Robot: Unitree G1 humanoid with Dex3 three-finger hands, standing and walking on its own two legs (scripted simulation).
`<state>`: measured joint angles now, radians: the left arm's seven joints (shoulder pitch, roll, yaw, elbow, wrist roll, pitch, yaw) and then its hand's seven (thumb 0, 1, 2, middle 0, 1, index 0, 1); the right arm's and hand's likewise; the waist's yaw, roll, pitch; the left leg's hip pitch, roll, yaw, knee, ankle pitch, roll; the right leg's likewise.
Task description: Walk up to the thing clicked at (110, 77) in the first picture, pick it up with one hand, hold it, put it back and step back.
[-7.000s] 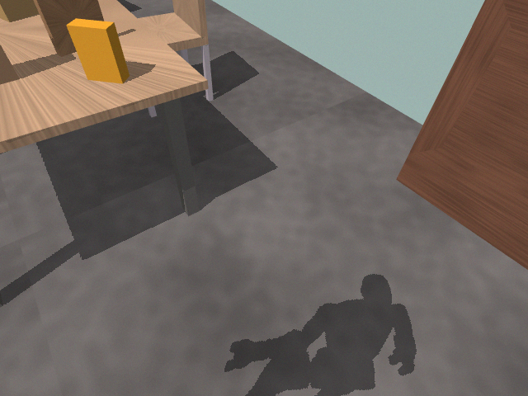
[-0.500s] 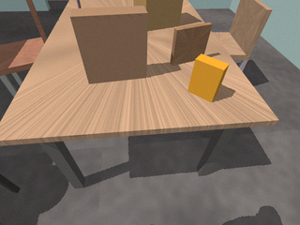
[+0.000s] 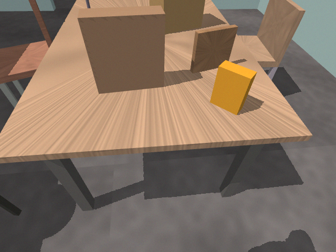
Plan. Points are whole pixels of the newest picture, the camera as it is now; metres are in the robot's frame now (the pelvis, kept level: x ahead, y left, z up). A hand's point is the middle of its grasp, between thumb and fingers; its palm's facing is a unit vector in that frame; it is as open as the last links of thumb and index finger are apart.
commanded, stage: stand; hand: right
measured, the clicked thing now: (231, 88) +0.65 -0.24 +0.02
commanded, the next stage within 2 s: walk up in 0.82 s
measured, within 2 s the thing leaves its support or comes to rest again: neither
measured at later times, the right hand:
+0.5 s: hand out of the picture +0.07 -0.25 -0.16, palm faces -0.04 +0.94 -0.33, open 7.4 cm
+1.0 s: hand out of the picture +0.05 -0.30 -0.16, palm faces -0.02 +0.91 -0.42, open 7.4 cm
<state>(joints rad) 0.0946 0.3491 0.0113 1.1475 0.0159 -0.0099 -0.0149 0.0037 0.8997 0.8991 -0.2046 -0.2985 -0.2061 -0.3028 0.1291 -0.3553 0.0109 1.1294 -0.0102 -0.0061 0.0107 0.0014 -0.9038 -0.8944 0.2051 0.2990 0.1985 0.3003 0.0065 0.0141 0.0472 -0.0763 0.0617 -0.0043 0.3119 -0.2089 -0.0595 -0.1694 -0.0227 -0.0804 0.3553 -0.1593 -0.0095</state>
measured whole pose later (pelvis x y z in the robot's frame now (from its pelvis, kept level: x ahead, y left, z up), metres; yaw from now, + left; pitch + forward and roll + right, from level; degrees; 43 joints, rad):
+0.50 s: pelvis +0.00 +0.00 +0.00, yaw +0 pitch -2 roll +0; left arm 0.09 0.35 0.01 1.14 0.02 -0.01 -0.01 0.00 0.90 0.90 -0.20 -0.30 -0.21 -0.30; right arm 0.13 -0.35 0.01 1.12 -0.01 -0.01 0.01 0.00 -0.90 -0.89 0.21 0.30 0.20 0.30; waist 0.01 0.01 0.05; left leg -0.07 0.06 0.00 0.31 -0.21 -0.05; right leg -0.16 -0.03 -0.08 0.35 -0.16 0.00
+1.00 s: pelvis +0.02 -0.02 -0.01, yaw +0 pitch -2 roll +2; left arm 0.16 0.44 0.13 0.98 0.05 0.06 -0.10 0.00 0.90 0.90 -0.20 -0.30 -0.21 -0.30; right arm 0.29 -0.36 -0.06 1.01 -0.04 -0.06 -0.02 0.00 -0.90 -0.89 0.21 0.30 0.20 0.30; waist 0.01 -0.06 0.06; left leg -0.10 0.06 -0.01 0.42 -0.30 -0.04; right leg -0.39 -0.06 0.03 0.83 -0.42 -0.02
